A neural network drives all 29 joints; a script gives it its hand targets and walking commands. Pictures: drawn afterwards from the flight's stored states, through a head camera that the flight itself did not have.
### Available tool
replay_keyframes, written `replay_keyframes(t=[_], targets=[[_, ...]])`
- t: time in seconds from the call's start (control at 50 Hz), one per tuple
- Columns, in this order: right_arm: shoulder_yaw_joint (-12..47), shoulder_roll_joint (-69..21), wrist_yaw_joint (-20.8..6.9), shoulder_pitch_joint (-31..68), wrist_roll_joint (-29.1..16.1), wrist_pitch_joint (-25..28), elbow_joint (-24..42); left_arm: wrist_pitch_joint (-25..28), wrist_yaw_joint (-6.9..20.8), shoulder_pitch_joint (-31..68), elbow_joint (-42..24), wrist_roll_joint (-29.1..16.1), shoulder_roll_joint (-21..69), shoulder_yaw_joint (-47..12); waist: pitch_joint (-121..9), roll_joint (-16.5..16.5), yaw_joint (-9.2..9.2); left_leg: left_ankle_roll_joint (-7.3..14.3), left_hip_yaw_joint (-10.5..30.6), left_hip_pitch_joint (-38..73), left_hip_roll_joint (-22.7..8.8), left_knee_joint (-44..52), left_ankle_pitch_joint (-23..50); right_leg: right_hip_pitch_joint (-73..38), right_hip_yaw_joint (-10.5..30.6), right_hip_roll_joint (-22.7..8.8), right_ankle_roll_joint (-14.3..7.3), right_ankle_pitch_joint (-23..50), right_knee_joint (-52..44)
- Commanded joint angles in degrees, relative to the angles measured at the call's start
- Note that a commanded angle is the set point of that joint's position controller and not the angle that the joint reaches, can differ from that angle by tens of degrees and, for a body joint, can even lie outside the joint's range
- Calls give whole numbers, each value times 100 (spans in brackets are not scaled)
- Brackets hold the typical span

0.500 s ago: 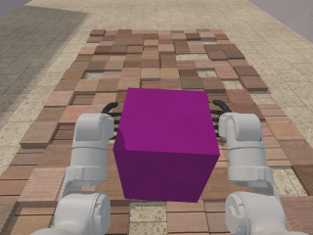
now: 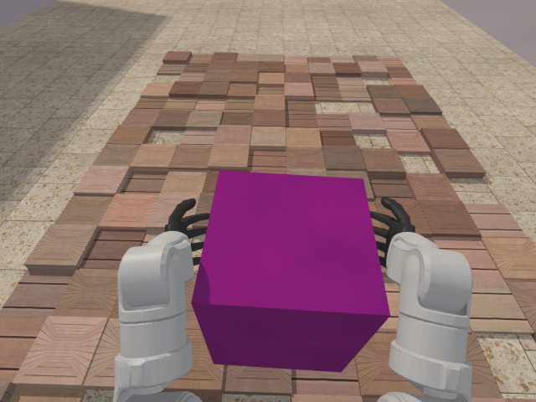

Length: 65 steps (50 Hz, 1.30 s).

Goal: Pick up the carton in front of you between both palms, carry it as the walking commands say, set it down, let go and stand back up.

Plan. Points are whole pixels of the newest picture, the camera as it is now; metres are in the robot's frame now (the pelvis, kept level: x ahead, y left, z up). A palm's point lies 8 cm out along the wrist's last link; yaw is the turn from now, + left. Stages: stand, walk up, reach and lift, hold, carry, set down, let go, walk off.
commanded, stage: carry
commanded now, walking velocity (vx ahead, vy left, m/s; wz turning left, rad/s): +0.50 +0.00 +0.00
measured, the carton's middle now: (283, 277) +0.30 +0.01 +0.04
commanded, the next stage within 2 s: none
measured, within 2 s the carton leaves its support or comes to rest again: neither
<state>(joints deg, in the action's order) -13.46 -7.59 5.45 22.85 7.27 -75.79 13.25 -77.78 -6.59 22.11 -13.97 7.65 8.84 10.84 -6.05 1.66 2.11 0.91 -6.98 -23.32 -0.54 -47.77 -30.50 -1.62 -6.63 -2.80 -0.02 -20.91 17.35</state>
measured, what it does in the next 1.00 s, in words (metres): walks ahead: left foot, then right foot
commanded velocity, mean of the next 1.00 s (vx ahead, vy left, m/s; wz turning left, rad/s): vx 0.50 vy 0.00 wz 0.00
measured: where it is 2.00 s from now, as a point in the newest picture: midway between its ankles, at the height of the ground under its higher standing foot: (274, 188)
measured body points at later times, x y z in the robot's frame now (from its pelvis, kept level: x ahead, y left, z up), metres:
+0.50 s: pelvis +0.37 -0.01 -0.02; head +0.35 -0.01 +0.43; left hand +0.66 +0.14 +0.09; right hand +0.67 -0.17 +0.09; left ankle +0.14 +0.09 -0.64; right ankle +0.48 -0.08 -0.74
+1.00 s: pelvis +0.70 +0.03 -0.02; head +0.76 +0.04 +0.43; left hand +1.10 +0.18 +0.12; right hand +1.10 -0.13 +0.13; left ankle +0.78 +0.09 -0.74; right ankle +0.54 -0.08 -0.64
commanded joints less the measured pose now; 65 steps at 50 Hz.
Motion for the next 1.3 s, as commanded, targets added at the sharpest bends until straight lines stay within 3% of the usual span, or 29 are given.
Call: replay_keyframes(t=[0.0,0.04,0.06,0.08,0.1,0.12,0.14,0.16,0.26,0.32,0.4,0.42,0.44,0.46,0.52,0.6,0.68,0.8,0.86,0.88,0.9,0.92,0.94,0.98,1.02,1.08,1.14,1.22,1.28], targets=[[4108,-5479,-1388,2693,-2231,-31,-138,129,1627,3328,-481,-2592,5201,-4063,-715,967,-40,70,-580,-633,200,882,934,-790,544,-1066,-515,3528,78],[4171,-5490,-1411,2334,-2161,112,-197,213,1690,3021,-520,-2613,5203,-4202,-1235,751,-406,142,-871,1443,629,1939,2287,319,-449,-568,-183,4694,1532],[4197,-5504,-1405,2187,-2092,209,-212,237,1730,3309,-691,-2660,5272,-4345,-1635,275,-758,463,-143,2742,463,2253,2363,1250,-633,-272,51,4776,3305],[4221,-5427,-1412,2222,-2032,316,-171,282,1781,3382,-742,-2700,5407,-4425,-1911,-1599,-871,1444,2507,4282,-1069,2369,3461,3455,-299,383,347,1991,5963],[4372,-5653,-1420,1984,-2115,345,-144,345,1797,2949,-590,-2635,5345,-4382,-1752,-1948,-680,1855,3764,4181,-1728,2836,4380,4686,454,646,113,-907,6952],[4541,-5828,-1455,2043,-2253,384,61,449,1786,2769,-585,-2577,5434,-4338,-1568,-967,-649,1809,3580,4037,-1865,2678,3811,5187,1100,230,-100,-1107,7066],[4706,-6061,-1506,2164,-2428,446,202,542,1772,2599,-676,-2514,5477,-4306,-1476,-16,-572,1483,3306,3693,-1842,2600,3291,5141,1087,-132,-139,-722,6499],[4857,-6217,-1562,2294,-2590,515,398,633,1747,2440,-714,-2422,5522,-4292,-1262,232,-433,1163,2877,3323,-1794,2650,3018,5014,985,-365,-150,-348,5721],[4965,-5987,-1721,1665,-2794,695,475,934,1586,1607,-580,-2214,5663,-4325,-652,-650,-369,589,820,2292,-872,3470,3475,3515,-45,-50,129,1664,1512],[4955,-5764,-1722,1354,-2713,817,546,1015,1560,1617,-866,-2296,5457,-4569,-919,-972,-343,365,309,1953,-945,3483,4394,1763,-357,169,18,3554,655],[4829,-4902,-1633,1818,-2520,719,645,946,1555,2096,-868,-2367,4801,-4630,-1007,-299,-199,203,-390,1843,-388,1432,4973,282,-961,610,31,3339,120],[4723,-4532,-1582,1923,-2444,657,454,873,1545,2238,-706,-2318,4494,-4546,-969,-263,-51,162,-368,1164,-243,374,4326,-483,-736,345,-26,2997,205],[4662,-4450,-1526,2171,-2396,555,272,814,1521,2421,-422,-2199,4064,-4344,-1354,868,227,-163,-119,-956,477,-2325,1546,-1993,2188,-1746,-1273,4339,649],[4574,-4337,-1455,2161,-2401,440,40,788,1491,2353,-131,-2328,3961,-4270,-2010,1547,387,-118,629,-2167,577,-4131,133,-2523,3312,-2416,-2137,3305,566],[4400,-4626,-1413,2808,-2567,468,-153,785,1461,3216,-146,-2681,4627,-4465,-1748,-300,47,342,1013,-1862,-346,-3280,821,-625,2817,-1879,-1469,1457,-9],[4307,-4892,-1305,3719,-2586,625,-390,904,1467,4546,25,-3146,5041,-4577,-1313,139,-83,325,783,-1486,-573,-1808,1139,777,1747,-1532,-1264,76,-554],[4167,-4915,-1171,4444,-2668,711,-668,961,1386,5165,336,-3281,5101,-4354,-1321,237,42,252,194,-1311,-484,-172,1828,619,1060,-1439,-1316,1771,-481],[3899,-4865,-1077,5482,-2922,570,-1018,853,1177,6012,628,-3279,4891,-3911,-1307,377,282,391,-195,-1567,-29,1144,2868,-629,441,-868,-955,3761,359],[3609,-4733,-1035,5660,-2936,341,-1188,652,1108,6174,778,-3228,4748,-3562,-1820,518,-60,534,-695,429,457,2257,3670,-335,-328,-474,-451,5184,1824],[3476,-4692,-1031,5686,-2927,266,-1236,582,1093,6256,832,-3191,4701,-3465,-2211,416,-376,585,-479,1807,237,2434,4172,374,-448,-331,-309,4672,2804],[3343,-4631,-1031,5697,-2924,188,-1283,505,1089,6343,918,-3134,4636,-3374,-2565,-196,-587,680,903,3302,-918,1962,5249,1738,-178,-194,-191,2389,3969],[3159,-4366,-993,5901,-2781,170,-1393,377,1091,6519,1033,-3167,4839,-3279,-3503,-1908,-733,1932,3413,5398,-2343,1869,5771,3923,282,665,29,-882,6092],[3165,-4570,-992,5755,-2850,105,-1438,309,1062,6440,1025,-3066,4725,-3149,-3669,-1521,-753,1955,3477,5397,-2223,1979,4415,4623,815,410,-160,-768,6796],[3199,-4972,-1030,6412,-3003,78,-917,239,1035,6946,796,-2971,4927,-3076,-2749,-574,-774,1425,2776,4502,-1851,2153,4221,4976,924,123,-250,-322,6149],[3352,-5319,-1065,6856,-3122,43,-555,216,971,6801,764,-2740,4945,-2942,-2544,-409,-652,1214,2320,3869,-1673,2299,4024,4718,897,13,-259,35,5554],[3478,-5534,-1151,6708,-3148,76,-637,283,905,6315,1013,-2361,5006,-2952,-2645,-788,-662,1200,2031,4140,-1567,2221,4155,5242,645,46,-286,-75,5596],[3657,-5779,-1316,6440,-3113,212,-980,448,941,5889,1415,-2087,5195,-3062,-2295,-604,-657,1177,1616,3713,-1375,2457,4345,5324,375,18,-260,27,4416],[3959,-6036,-1509,6439,-3245,516,-1016,754,1032,5935,1334,-2159,5527,-3382,-1921,-1208,-536,815,548,2507,-1066,2646,5563,3215,-312,396,-312,1639,2309],[4033,-5938,-1516,6118,-3195,667,-1128,899,1093,5797,1328,-2343,5570,-3682,-2073,-825,-384,361,-293,2615,-492,1141,6509,1730,-747,869,-335,3112,671]])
